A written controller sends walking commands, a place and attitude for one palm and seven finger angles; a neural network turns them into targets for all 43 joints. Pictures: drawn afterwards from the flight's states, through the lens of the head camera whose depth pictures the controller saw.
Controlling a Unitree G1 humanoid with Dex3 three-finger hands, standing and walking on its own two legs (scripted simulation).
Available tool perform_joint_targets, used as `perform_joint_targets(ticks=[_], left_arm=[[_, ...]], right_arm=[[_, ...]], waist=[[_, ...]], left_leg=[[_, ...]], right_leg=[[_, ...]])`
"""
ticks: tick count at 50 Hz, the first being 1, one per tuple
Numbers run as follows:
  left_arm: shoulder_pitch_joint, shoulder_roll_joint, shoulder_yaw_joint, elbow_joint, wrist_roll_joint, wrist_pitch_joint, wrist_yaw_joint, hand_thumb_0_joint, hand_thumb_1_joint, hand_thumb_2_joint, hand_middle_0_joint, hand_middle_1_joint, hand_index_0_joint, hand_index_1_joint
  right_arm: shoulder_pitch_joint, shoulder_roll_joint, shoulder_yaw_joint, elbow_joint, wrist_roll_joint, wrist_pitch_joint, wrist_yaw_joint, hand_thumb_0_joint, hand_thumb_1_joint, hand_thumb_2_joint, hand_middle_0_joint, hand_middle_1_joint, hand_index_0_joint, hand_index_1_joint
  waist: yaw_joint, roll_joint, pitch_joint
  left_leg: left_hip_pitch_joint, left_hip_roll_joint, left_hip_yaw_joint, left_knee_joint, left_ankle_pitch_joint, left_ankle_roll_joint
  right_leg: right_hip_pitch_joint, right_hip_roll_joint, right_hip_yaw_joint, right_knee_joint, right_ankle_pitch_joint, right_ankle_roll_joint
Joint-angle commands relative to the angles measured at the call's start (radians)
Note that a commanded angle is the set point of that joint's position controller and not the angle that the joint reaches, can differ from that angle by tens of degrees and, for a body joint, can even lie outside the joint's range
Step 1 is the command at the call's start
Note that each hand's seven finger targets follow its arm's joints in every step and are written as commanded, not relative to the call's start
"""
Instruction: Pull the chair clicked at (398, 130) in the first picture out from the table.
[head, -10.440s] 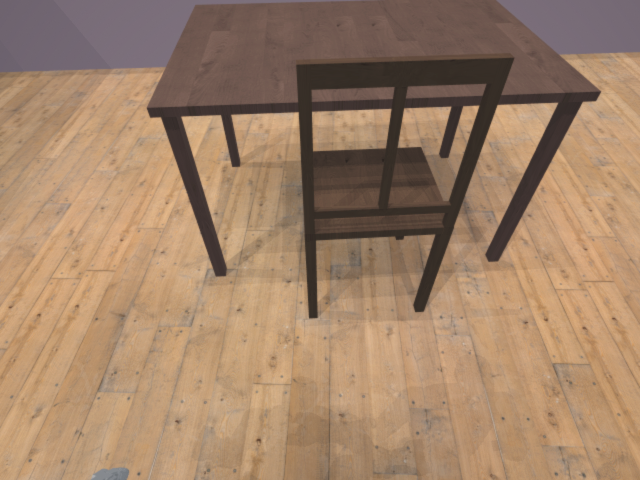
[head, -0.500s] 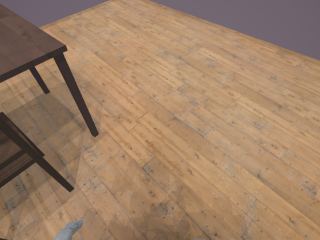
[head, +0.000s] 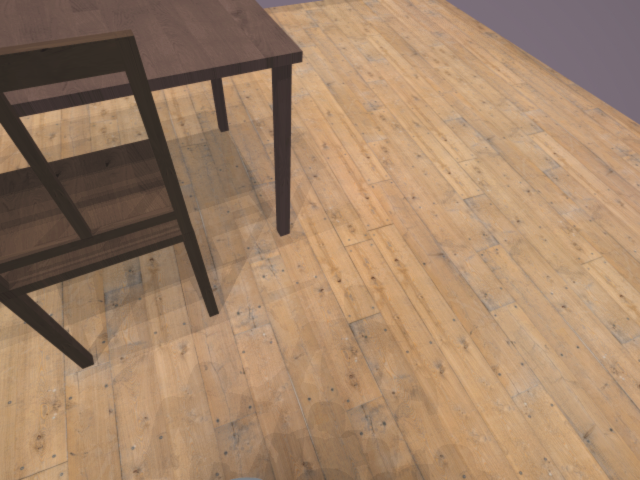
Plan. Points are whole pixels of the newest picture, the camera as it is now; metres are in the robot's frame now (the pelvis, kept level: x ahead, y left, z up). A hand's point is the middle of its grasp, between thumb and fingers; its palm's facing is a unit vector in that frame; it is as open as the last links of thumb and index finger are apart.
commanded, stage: turn to face it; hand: left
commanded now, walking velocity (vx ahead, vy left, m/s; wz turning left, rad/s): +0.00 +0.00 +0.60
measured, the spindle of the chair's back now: (47, 176) +0.56 +0.53 -0.05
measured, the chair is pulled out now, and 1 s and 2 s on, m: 0.00 0.00 0.00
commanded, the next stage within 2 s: take the last steps up to it in 0.78 s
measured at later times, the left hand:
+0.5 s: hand out of the picture +0.08 +0.23 -0.12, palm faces +0.28 -0.92 -0.27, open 7.4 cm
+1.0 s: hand out of the picture -0.13 +0.15 -0.15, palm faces +0.53 -0.82 -0.24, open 7.4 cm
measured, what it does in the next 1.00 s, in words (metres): steps on the spot, turning left: right foot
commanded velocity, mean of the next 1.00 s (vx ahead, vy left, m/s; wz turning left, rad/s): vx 0.04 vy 0.00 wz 0.38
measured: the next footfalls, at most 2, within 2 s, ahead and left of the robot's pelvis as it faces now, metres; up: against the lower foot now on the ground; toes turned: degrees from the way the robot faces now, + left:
right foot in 0.58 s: +0.07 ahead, -0.12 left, +0.00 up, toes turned +20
left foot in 1.04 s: -0.08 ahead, +0.09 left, +0.00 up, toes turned +30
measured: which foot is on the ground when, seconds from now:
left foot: down 0.00-0.58, up 0.60-1.00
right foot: up 0.00-0.56, down 0.58-1.00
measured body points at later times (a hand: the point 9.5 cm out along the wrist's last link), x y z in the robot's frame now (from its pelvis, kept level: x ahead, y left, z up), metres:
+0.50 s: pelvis -0.01 +0.00 +0.02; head +0.02 +0.00 +0.47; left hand +0.06 +0.28 -0.10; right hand +0.08 -0.24 -0.13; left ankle +0.00 +0.10 -0.72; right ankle +0.03 -0.14 -0.68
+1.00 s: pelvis -0.03 -0.02 +0.02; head -0.01 -0.01 +0.47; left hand -0.15 +0.19 -0.13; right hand +0.16 -0.21 -0.13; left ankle -0.13 +0.08 -0.70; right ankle +0.03 -0.13 -0.72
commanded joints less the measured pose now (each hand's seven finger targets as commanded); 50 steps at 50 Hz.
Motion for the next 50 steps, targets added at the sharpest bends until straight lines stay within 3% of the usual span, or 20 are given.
perform_joint_targets(ticks=[1, 3, 6, 13, 19, 23, 26, 27, 28, 29, 30, 31, 33, 34, 37, 40, 45, 48, 49, 50], left_arm=[[-0.151, 0.079, 0.021, -0.130, -0.006, -0.007, 0.013, 0.000, 0.900, 0.900, -0.200, -0.300, -0.200, -0.300], [-0.108, 0.091, 0.025, -0.083, -0.007, -0.015, 0.000, 0.000, 0.900, 0.900, -0.200, -0.300, -0.200, -0.300], [-0.060, 0.097, 0.026, -0.055, -0.008, -0.014, 0.002, 0.000, 0.900, 0.900, -0.200, -0.300, -0.200, -0.300], [-0.142, 0.101, 0.023, -0.085, -0.010, -0.017, 0.013, 0.000, 0.900, 0.900, -0.200, -0.300, -0.200, -0.300], [-0.199, 0.083, 0.015, -0.118, -0.016, -0.018, 0.018, 0.000, 0.900, 0.900, -0.200, -0.300, -0.200, -0.300], [-0.165, 0.068, 0.010, -0.123, -0.019, -0.022, 0.022, 0.000, 0.900, 0.900, -0.200, -0.300, -0.200, -0.300], [-0.075, 0.072, 0.013, -0.103, -0.025, -0.032, 0.027, 0.000, 0.900, 0.900, -0.200, -0.300, -0.200, -0.300], [-0.040, 0.088, 0.018, -0.094, -0.024, -0.038, 0.030, 0.000, 0.900, 0.900, -0.200, -0.300, -0.200, -0.300], [-0.017, 0.145, 0.028, -0.091, -0.015, -0.048, 0.035, 0.000, 0.900, 0.900, -0.200, -0.300, -0.200, -0.300], [-0.022, 0.209, 0.040, -0.101, 0.000, -0.049, 0.037, 0.000, 0.900, 0.900, -0.200, -0.300, -0.200, -0.300], [-0.035, 0.204, 0.036, -0.116, -0.008, -0.043, 0.033, 0.000, 0.900, 0.900, -0.200, -0.300, -0.200, -0.300], [-0.085, 0.176, 0.035, -0.124, -0.011, -0.043, 0.033, 0.000, 0.900, 0.900, -0.200, -0.300, -0.200, -0.300], [-0.163, 0.115, 0.018, -0.129, -0.011, -0.045, 0.028, 0.000, 0.900, 0.900, -0.200, -0.300, -0.200, -0.300], [-0.156, 0.100, 0.014, -0.125, -0.010, -0.052, 0.025, 0.000, 0.900, 0.900, -0.200, -0.300, -0.200, -0.300], [-0.065, 0.101, 0.013, -0.090, -0.007, -0.059, 0.023, 0.000, 0.900, 0.900, -0.200, -0.300, -0.200, -0.300], [0.013, 0.122, 0.019, -0.054, -0.001, -0.060, 0.021, 0.000, 0.900, 0.900, -0.200, -0.300, -0.200, -0.300], [0.105, 0.146, 0.027, 0.007, 0.009, -0.059, 0.018, 0.000, 0.900, 0.900, -0.200, -0.300, -0.200, -0.300], [0.109, 0.142, 0.022, 0.042, 0.006, -0.059, 0.012, 0.000, 0.900, 0.900, -0.200, -0.300, -0.200, -0.300], [0.084, 0.135, 0.021, 0.045, 0.003, -0.057, 0.011, 0.000, 0.900, 0.900, -0.200, -0.300, -0.200, -0.300], [0.060, 0.113, 0.016, 0.044, -0.004, -0.053, 0.007, 0.000, 0.900, 0.900, -0.200, -0.300, -0.200, -0.300]], right_arm=[[0.167, -0.248, -0.055, -0.025, -0.007, -0.035, -0.038, 0.000, -0.900, -0.900, 0.200, 0.300, 0.200, 0.300], [0.061, -0.185, -0.031, -0.052, -0.005, -0.042, -0.044, 0.000, -0.900, -0.900, 0.200, 0.300, 0.200, 0.300], [0.057, -0.168, -0.023, -0.057, 0.000, -0.049, -0.045, 0.000, -0.900, -0.900, 0.200, 0.300, 0.200, 0.300], [0.123, -0.165, -0.034, -0.043, -0.003, -0.042, -0.045, 0.000, -0.900, -0.900, 0.200, 0.300, 0.200, 0.300], [0.140, -0.163, -0.040, -0.039, -0.012, -0.030, -0.045, 0.000, -0.900, -0.900, 0.200, 0.300, 0.200, 0.300], [0.115, -0.163, -0.041, -0.045, -0.015, -0.022, -0.045, 0.000, -0.900, -0.900, 0.200, 0.300, 0.200, 0.300], [0.092, -0.152, -0.041, -0.050, -0.009, -0.017, -0.041, 0.000, -0.900, -0.900, 0.200, 0.300, 0.200, 0.300], [0.086, -0.136, -0.038, -0.053, -0.001, -0.017, -0.038, 0.000, -0.900, -0.900, 0.200, 0.300, 0.200, 0.300], [0.098, -0.089, -0.033, -0.054, 0.009, -0.018, -0.030, 0.000, -0.900, -0.900, 0.200, 0.300, 0.200, 0.300], [0.108, -0.040, -0.026, -0.081, 0.010, -0.022, -0.032, 0.000, -0.900, -0.900, 0.200, 0.300, 0.200, 0.300], [0.095, -0.095, -0.040, -0.081, -0.009, -0.014, -0.035, 0.000, -0.900, -0.900, 0.200, 0.300, 0.200, 0.300], [0.089, -0.093, -0.043, -0.064, -0.010, 0.000, -0.030, 0.000, -0.900, -0.900, 0.200, 0.300, 0.200, 0.300], [0.121, -0.086, -0.043, -0.029, -0.011, 0.011, -0.014, 0.000, -0.900, -0.900, 0.200, 0.300, 0.200, 0.300], [0.129, -0.076, -0.036, -0.019, -0.012, 0.011, -0.011, 0.000, -0.900, -0.900, 0.200, 0.300, 0.200, 0.300], [0.099, -0.071, -0.030, -0.015, -0.010, 0.009, -0.013, 0.000, -0.900, -0.900, 0.200, 0.300, 0.200, 0.300], [0.034, -0.059, -0.020, -0.016, -0.006, 0.008, -0.015, 0.000, -0.900, -0.900, 0.200, 0.300, 0.200, 0.300], [-0.028, -0.029, 0.006, -0.014, 0.006, -0.012, -0.023, 0.000, -0.900, -0.900, 0.200, 0.300, 0.200, 0.300], [0.024, -0.019, 0.016, 0.007, 0.004, -0.031, -0.024, 0.000, -0.900, -0.900, 0.200, 0.300, 0.200, 0.300], [0.069, -0.018, 0.018, 0.023, 0.001, -0.041, -0.025, 0.000, -0.900, -0.900, 0.200, 0.300, 0.200, 0.300], [0.125, -0.034, 0.018, 0.044, 0.001, -0.055, -0.027, 0.000, -0.900, -0.900, 0.200, 0.300, 0.200, 0.300]], waist=[[-0.101, 0.321, -0.138], [-0.044, 0.227, -0.107], [-0.027, 0.195, -0.137], [-0.055, 0.177, -0.129], [-0.069, 0.181, -0.119], [-0.051, 0.214, -0.121], [-0.016, 0.196, -0.154], [0.003, 0.161, -0.160], [0.012, 0.024, -0.163], [0.011, -0.211, -0.133], [0.007, -0.132, -0.119], [-0.019, -0.113, -0.078], [-0.066, -0.073, -0.017], [-0.064, -0.088, -0.010], [-0.028, -0.114, -0.034], [0.005, -0.101, -0.032], [0.048, -0.164, -0.107], [0.029, -0.167, -0.123], [0.002, -0.158, -0.112], [-0.031, -0.086, -0.108]], left_leg=[[0.218, 0.342, -0.462, -0.288, 0.524, 0.185], [0.163, 0.248, -0.352, -0.290, 0.536, 0.141], [0.203, 0.201, -0.303, -0.285, 0.599, 0.130], [0.245, 0.201, -0.437, -0.297, 0.530, 0.163], [0.188, 0.194, -0.547, -0.289, 0.455, 0.188], [0.111, 0.168, -0.587, -0.273, 0.454, 0.182], [0.023, 0.117, -0.574, -0.229, 0.405, 0.138], [-0.058, 0.087, -0.544, -0.196, 0.303, 0.103], [-0.204, 0.020, -0.450, -0.072, 0.103, 0.046], [-0.346, -0.119, -0.215, 0.164, -0.207, -0.029], [-0.291, -0.081, -0.221, 0.350, -0.256, -0.030], [-0.264, -0.057, -0.224, 0.460, -0.210, -0.027], [-0.238, -0.022, -0.185, 0.561, -0.087, -0.036], [-0.234, -0.017, -0.164, 0.578, -0.047, -0.044], [-0.240, -0.006, -0.142, 0.538, -0.035, -0.063], [-0.221, -0.003, -0.119, 0.413, -0.089, -0.068], [-0.116, -0.019, -0.056, 0.151, -0.170, -0.056], [0.013, -0.031, -0.015, -0.029, -0.116, -0.033], [0.111, -0.033, -0.001, -0.137, -0.055, -0.023], [0.248, -0.021, -0.020, -0.271, 0.003, -0.009]], right_leg=[[-0.342, 0.082, 0.199, 0.428, -0.154, 0.007], [-0.300, 0.088, 0.205, 0.455, -0.001, 0.014], [-0.261, 0.108, 0.207, 0.435, 0.058, 0.029], [-0.271, 0.135, 0.237, 0.321, 0.045, 0.041], [-0.199, 0.174, 0.250, 0.188, -0.016, 0.022], [-0.073, 0.212, 0.243, 0.035, -0.027, -0.002], [0.123, 0.238, 0.227, -0.192, 0.100, -0.020], [0.242, 0.213, 0.240, -0.325, 0.185, -0.028], [0.371, 0.068, 0.382, -0.441, 0.149, -0.067], [0.368, -0.201, 0.643, -0.498, 0.175, -0.182], [0.200, -0.250, 0.630, -0.507, 0.186, -0.254], [0.098, -0.188, 0.596, -0.523, 0.117, -0.251], [0.008, -0.083, 0.425, -0.510, 0.115, -0.209], [0.014, -0.051, 0.367, -0.497, 0.172, -0.196], [0.088, -0.046, 0.332, -0.473, 0.246, -0.199], [0.145, -0.062, 0.334, -0.456, 0.334, -0.214], [0.259, -0.076, 0.315, -0.394, 0.575, -0.230], [0.218, -0.067, 0.309, -0.401, 0.351, -0.206], [0.138, -0.050, 0.287, -0.390, 0.204, -0.183], [0.023, -0.014, 0.248, -0.332, 0.059, -0.143]])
